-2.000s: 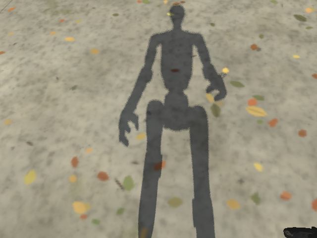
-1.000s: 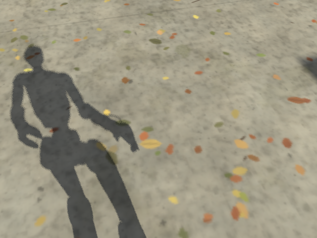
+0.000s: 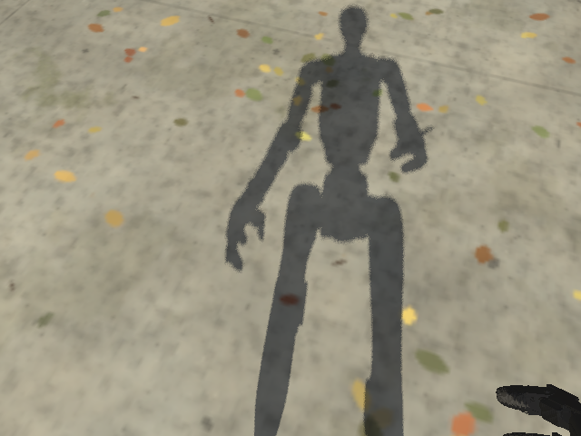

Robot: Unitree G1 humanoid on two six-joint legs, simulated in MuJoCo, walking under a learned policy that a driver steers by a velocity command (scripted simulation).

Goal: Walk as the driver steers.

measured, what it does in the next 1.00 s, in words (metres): walks ahead, turning right: left foot, then right foot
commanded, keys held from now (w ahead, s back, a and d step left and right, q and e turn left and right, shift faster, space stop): w+e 0.94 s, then w+q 0.06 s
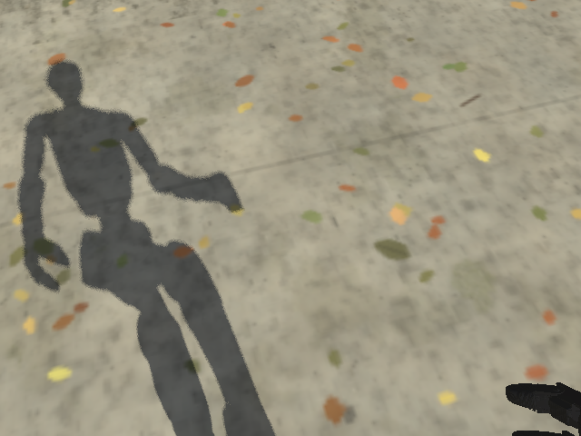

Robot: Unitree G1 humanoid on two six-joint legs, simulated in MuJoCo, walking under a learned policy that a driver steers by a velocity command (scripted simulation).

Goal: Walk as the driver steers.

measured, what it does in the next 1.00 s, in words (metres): walks ahead, turning left: left foot, then right foot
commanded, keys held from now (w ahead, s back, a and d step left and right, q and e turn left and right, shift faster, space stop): w+q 1.00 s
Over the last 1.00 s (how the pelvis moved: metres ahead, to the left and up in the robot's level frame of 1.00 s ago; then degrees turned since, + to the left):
0.53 -0.11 0.00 -33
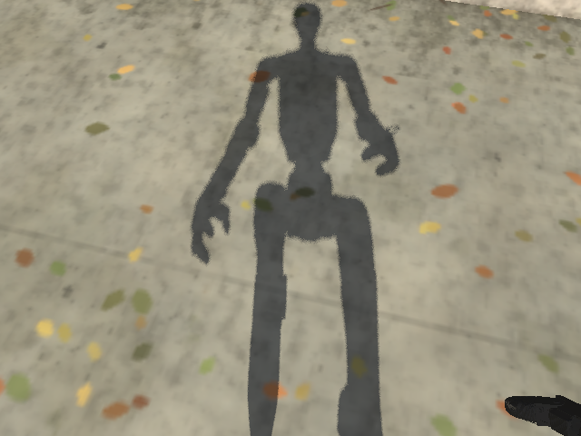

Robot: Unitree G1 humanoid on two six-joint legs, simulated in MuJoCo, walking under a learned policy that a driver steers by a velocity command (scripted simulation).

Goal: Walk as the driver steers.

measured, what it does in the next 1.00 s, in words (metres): walks ahead: left foot, then right foot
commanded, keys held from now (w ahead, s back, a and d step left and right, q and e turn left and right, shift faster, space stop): w+q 0.12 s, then w+e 0.14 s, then no key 0.74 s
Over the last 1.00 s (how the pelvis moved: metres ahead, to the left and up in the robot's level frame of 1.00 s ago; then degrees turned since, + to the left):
0.53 0.09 -0.01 28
